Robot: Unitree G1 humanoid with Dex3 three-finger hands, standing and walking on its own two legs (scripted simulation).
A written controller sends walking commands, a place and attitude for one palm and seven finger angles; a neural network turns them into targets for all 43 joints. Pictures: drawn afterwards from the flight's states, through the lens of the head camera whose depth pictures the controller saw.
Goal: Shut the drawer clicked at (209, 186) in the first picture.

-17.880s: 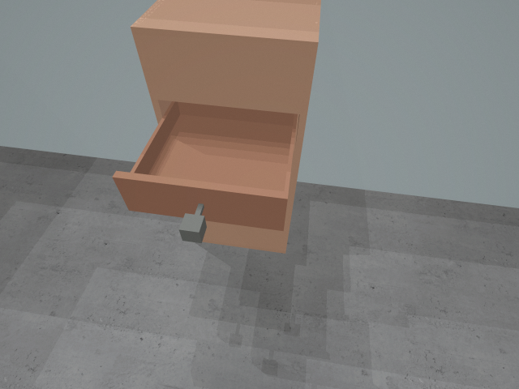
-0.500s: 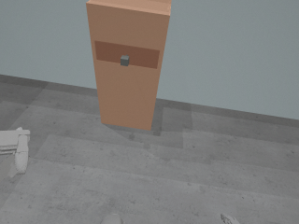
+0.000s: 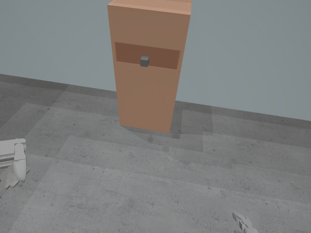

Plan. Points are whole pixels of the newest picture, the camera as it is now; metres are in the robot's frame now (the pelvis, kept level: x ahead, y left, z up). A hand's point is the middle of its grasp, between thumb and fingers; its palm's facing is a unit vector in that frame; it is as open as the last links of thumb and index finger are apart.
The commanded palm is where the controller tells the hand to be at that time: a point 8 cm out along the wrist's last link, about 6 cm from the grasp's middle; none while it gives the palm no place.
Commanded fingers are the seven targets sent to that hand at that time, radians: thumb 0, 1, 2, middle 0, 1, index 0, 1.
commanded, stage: stop stepping back and stand still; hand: left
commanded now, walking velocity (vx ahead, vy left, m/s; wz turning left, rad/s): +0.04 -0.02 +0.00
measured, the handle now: (145, 59) +1.05 +0.14 -0.08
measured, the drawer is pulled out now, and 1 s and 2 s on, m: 0.00 0.00 0.00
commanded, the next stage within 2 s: let the arm hang, fingers relaxed in 0.74 s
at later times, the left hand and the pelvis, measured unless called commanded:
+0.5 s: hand (14, 157) +0.20 +0.29 +0.16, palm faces +0.41 -0.77 -0.49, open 3.2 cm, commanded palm +0.14 +0.32 +0.19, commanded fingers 0.00 0.90 0.90 -1.40 -1.60 -1.40 -1.60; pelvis +0.02 +0.04 +0.01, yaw +1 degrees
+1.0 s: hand (50, 210) +0.18 +0.29 -0.05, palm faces +0.09 -0.90 -0.43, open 3.1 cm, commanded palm none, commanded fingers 0.00 0.90 0.90 -1.04 -1.21 -1.04 -1.21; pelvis +0.01 +0.04 +0.00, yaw +2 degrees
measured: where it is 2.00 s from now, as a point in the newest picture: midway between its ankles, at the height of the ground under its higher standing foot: outside the picture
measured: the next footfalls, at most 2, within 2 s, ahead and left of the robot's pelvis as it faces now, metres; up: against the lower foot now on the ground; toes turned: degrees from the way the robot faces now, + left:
none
